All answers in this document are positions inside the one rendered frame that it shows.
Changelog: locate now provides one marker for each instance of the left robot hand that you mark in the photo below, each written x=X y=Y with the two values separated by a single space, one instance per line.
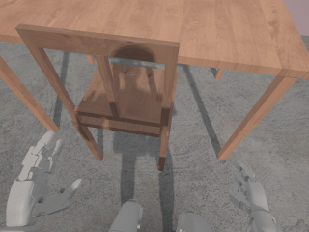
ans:
x=23 y=208

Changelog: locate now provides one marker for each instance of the left robot thigh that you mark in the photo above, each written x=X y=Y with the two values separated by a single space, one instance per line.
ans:
x=128 y=219

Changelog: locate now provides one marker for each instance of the right robot forearm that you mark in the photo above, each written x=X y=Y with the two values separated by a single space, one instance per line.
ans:
x=262 y=221

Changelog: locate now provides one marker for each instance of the right robot hand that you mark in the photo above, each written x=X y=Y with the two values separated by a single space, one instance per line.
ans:
x=253 y=197

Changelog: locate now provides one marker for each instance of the left robot shin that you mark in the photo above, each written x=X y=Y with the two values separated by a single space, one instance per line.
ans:
x=131 y=200

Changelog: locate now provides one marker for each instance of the table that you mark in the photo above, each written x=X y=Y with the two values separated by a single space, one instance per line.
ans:
x=255 y=36

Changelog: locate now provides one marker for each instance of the chair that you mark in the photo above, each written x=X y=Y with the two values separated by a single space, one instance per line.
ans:
x=120 y=97

